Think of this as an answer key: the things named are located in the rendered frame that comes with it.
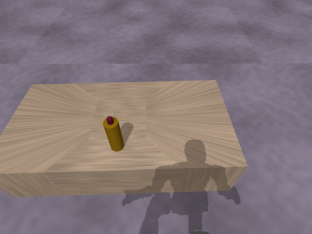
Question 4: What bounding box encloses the bottle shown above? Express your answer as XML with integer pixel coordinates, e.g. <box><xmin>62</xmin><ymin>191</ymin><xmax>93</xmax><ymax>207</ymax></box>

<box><xmin>103</xmin><ymin>117</ymin><xmax>124</xmax><ymax>152</ymax></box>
